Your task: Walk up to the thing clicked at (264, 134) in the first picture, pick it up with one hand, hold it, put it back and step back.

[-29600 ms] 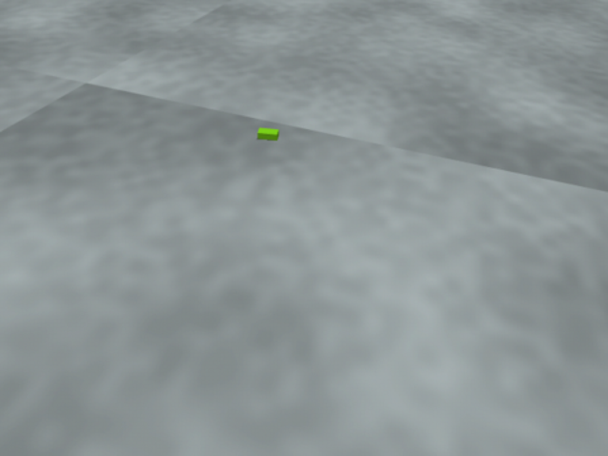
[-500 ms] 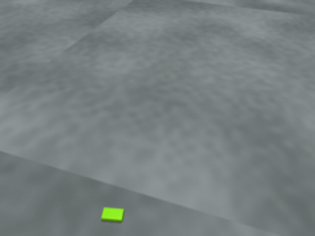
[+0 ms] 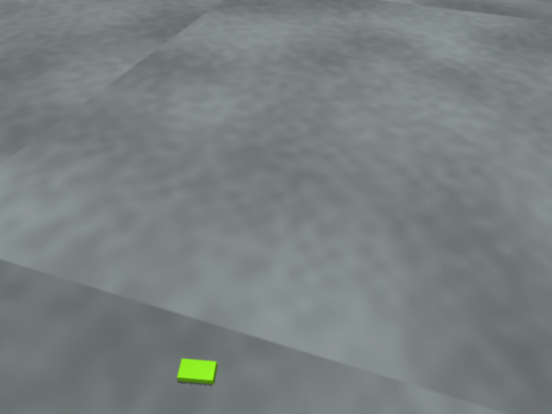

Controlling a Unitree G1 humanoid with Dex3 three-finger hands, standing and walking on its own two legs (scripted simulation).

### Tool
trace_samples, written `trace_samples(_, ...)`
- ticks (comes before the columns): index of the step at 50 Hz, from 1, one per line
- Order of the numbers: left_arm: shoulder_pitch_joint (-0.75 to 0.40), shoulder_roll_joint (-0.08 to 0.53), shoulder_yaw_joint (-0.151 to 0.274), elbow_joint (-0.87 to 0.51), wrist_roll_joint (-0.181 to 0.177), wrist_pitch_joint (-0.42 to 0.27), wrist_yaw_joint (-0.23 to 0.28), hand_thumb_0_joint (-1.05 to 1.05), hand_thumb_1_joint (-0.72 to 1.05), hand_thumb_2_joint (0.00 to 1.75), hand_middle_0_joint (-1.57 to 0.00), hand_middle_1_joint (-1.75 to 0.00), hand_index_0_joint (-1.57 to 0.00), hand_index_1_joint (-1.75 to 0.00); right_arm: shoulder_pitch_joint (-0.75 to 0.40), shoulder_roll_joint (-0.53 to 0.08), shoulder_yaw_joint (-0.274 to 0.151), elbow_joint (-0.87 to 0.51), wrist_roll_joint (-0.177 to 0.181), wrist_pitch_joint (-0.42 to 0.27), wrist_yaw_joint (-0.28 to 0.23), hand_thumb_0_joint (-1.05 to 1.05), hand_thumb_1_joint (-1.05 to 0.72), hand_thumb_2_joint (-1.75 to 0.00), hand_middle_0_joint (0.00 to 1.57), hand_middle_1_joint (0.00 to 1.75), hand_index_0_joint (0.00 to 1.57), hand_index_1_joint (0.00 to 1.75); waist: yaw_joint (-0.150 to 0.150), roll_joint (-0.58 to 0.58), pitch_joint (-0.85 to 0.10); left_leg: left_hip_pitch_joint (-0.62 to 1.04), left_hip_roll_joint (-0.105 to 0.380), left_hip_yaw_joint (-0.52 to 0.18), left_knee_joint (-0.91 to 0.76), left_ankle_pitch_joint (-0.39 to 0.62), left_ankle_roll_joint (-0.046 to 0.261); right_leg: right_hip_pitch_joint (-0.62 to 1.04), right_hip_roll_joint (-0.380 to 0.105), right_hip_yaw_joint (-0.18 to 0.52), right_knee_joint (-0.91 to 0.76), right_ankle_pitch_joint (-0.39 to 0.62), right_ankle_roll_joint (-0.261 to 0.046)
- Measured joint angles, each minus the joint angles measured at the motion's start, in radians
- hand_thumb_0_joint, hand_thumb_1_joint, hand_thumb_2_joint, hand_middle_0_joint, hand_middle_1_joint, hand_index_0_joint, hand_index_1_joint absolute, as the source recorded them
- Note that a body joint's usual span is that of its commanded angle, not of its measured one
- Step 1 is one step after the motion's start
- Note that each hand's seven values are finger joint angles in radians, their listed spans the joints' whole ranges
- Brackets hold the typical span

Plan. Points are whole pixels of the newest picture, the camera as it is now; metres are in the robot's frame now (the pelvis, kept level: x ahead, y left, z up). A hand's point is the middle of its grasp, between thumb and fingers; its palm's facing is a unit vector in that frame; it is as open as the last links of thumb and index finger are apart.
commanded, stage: stand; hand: left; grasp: from above
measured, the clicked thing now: (197, 371) +0.45 +0.24 -0.76
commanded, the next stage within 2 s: rise first in 0.10 s
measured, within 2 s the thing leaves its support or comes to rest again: neither
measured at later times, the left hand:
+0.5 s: hand out of the picture +0.18 +0.25 -0.17, palm faces -0.04 -0.94 -0.35, open 10.0 cm
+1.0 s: hand out of the picture +0.15 +0.27 -0.23, palm faces -0.16 -0.88 -0.44, open 14.3 cm
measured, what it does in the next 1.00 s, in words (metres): lowers itself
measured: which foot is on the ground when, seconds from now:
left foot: down 0.00-1.00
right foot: down 0.00-1.00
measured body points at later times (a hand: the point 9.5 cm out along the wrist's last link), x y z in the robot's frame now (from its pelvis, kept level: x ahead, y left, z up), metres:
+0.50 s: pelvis +0.00 +0.00 -0.02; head +0.05 +0.01 +0.42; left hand +0.18 +0.30 -0.15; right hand +0.10 -0.26 -0.14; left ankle +0.02 +0.15 -0.75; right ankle +0.00 -0.13 -0.75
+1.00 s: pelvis +0.01 +0.02 -0.09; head +0.10 +0.03 +0.35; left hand +0.16 +0.31 -0.20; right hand +0.17 -0.24 -0.18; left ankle +0.02 +0.15 -0.75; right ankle +0.00 -0.13 -0.75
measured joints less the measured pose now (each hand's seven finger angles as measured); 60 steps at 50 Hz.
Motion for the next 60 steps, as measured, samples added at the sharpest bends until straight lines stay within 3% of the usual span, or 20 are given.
trace_samples(11,-0.013,-0.003,-0.002,-0.007,-0.002,0.000,0.002,0.00,0.90,0.90,-0.20,-0.30,-0.20,-0.30,-0.011,0.002,0.005,-0.006,0.001,-0.001,-0.003,0.01,-0.90,-0.90,0.20,0.30,0.20,0.30,0.002,0.002,-0.003,0.004,-0.001,0.001,0.000,-0.007,0.000,0.004,-0.001,0.000,0.001,-0.008,0.000)
trace_samples(15,-0.059,-0.029,0.041,-0.061,-0.028,-0.025,0.021,0.01,0.84,0.91,-0.20,-0.36,-0.20,-0.37,0.024,0.017,0.009,-0.156,0.050,-0.031,-0.037,0.01,-0.91,-0.90,0.20,0.30,0.20,0.30,-0.004,0.005,-0.007,-0.087,-0.005,0.000,0.079,-0.036,0.005,-0.089,-0.003,0.002,0.083,-0.038,0.001)
trace_samples(18,-0.154,-0.027,0.081,-0.032,-0.003,-0.017,0.010,0.01,0.72,0.91,-0.19,-0.47,-0.19,-0.48,0.021,0.053,0.001,-0.230,0.053,-0.042,-0.049,0.01,-0.90,-0.89,0.20,0.30,0.20,0.30,-0.011,-0.006,-0.007,-0.165,-0.003,0.005,0.145,-0.059,0.003,-0.171,0.001,0.010,0.151,-0.059,0.000)
trace_samples(23,-0.222,-0.008,0.152,-0.059,0.080,0.014,-0.017,0.01,0.43,0.89,-0.17,-0.69,-0.18,-0.68,0.044,0.108,-0.022,-0.314,0.030,-0.051,-0.037,0.01,-0.88,-0.89,0.20,0.30,0.20,0.30,-0.026,-0.028,-0.052,-0.296,0.003,0.018,0.264,-0.112,0.000,-0.307,0.009,0.026,0.267,-0.106,-0.001)
trace_samples(27,-0.189,-0.021,0.147,-0.143,0.121,0.093,-0.011,0.00,0.15,0.90,-0.15,-0.83,-0.16,-0.81,0.082,0.113,-0.027,-0.373,0.032,-0.040,-0.027,0.01,-0.88,-0.89,0.20,0.30,0.20,0.30,-0.031,-0.016,-0.080,-0.341,0.003,0.024,0.324,-0.150,0.005,-0.347,0.010,0.034,0.311,-0.132,0.005)
trace_samples(31,-0.148,-0.037,0.135,-0.210,0.141,0.164,0.002,0.00,-0.13,0.91,-0.14,-0.92,-0.15,-0.91,0.096,0.108,-0.032,-0.424,0.033,-0.047,-0.017,0.01,-0.89,-0.89,0.20,0.30,0.20,0.30,-0.034,-0.003,-0.105,-0.414,0.001,0.027,0.404,-0.192,0.012,-0.417,0.010,0.040,0.380,-0.168,0.012)
trace_samples(37,-0.069,-0.056,0.150,-0.348,0.174,0.179,0.013,0.00,-0.40,0.95,-0.12,-1.00,-0.12,-1.00,0.097,0.108,-0.045,-0.481,0.023,-0.082,-0.010,0.01,-0.90,-0.89,0.20,0.30,0.20,0.30,-0.025,-0.010,-0.139,-0.575,-0.001,0.024,0.577,-0.275,0.016,-0.574,0.012,0.042,0.546,-0.247,0.019)
trace_samples(41,-0.013,-0.057,0.151,-0.465,0.197,0.173,0.019,0.00,-0.49,0.99,-0.10,-1.02,-0.09,-1.03,0.076,0.115,-0.048,-0.502,0.016,-0.094,-0.014,0.01,-0.90,-0.90,0.20,0.30,0.20,0.30,-0.023,-0.015,-0.152,-0.662,-0.001,0.018,0.678,-0.322,0.015,-0.658,0.014,0.039,0.643,-0.294,0.021)
trace_samples(47,0.061,-0.052,0.136,-0.610,0.209,0.227,0.016,0.00,-0.55,1.02,-0.08,-1.03,-0.07,-1.04,0.053,0.127,-0.038,-0.538,0.013,-0.103,-0.016,0.01,-0.90,-0.90,0.20,0.30,0.20,0.30,-0.026,-0.008,-0.168,-0.734,0.001,0.005,0.759,-0.358,0.015,-0.722,0.019,0.029,0.713,-0.327,0.021)
trace_samples(53,0.100,-0.047,0.128,-0.681,0.226,0.267,0.013,0.00,-0.56,1.01,-0.09,-1.02,-0.08,-1.04,0.044,0.132,-0.027,-0.579,0.009,-0.118,-0.018,0.01,-0.91,-0.90,0.20,0.30,0.20,0.30,-0.031,0.003,-0.185,-0.803,0.001,-0.007,0.820,-0.378,0.014,-0.784,0.021,0.020,0.768,-0.347,0.021)
trace_samples(60,0.137,-0.041,0.128,-0.747,0.247,0.267,0.014,0.00,-0.55,0.97,-0.10,-1.02,-0.10,-1.03,0.043,0.131,-0.025,-0.607,0.008,-0.136,-0.017,0.01,-0.92,-0.90,0.20,0.30,0.20,0.30,-0.032,0.003,-0.198,-0.894,0.000,-0.013,0.902,-0.399,0.012,-0.874,0.024,0.017,0.850,-0.369,0.021)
